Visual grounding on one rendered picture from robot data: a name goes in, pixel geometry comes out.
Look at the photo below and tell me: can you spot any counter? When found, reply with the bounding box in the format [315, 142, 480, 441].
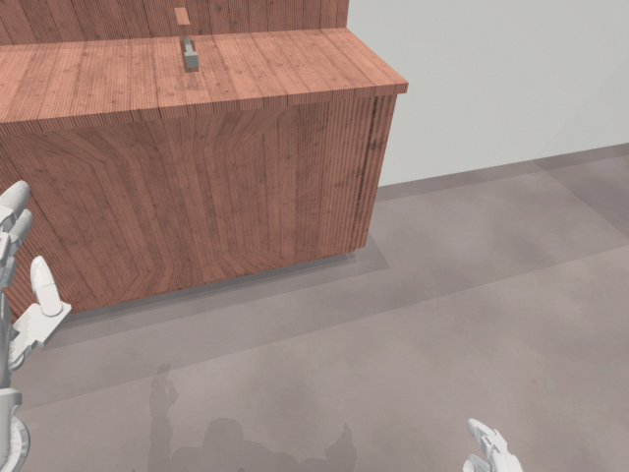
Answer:
[0, 0, 409, 325]

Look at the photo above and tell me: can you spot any robot left hand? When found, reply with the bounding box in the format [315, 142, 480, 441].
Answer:
[0, 180, 72, 389]

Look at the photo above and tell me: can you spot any robot right hand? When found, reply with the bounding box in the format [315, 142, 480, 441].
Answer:
[462, 419, 524, 472]

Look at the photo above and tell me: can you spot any tap lever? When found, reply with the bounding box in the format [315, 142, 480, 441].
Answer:
[184, 38, 199, 68]

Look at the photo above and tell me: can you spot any left robot forearm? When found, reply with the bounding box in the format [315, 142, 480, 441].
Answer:
[0, 388, 30, 472]

